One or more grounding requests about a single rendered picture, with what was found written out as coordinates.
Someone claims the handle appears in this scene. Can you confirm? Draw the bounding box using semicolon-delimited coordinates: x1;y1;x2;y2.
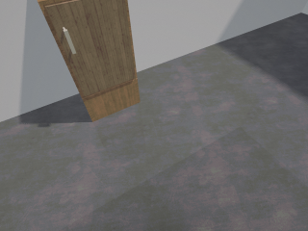
63;27;76;54

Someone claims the cupboard door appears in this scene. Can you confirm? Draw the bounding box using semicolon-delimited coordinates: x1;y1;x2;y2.
45;0;136;96

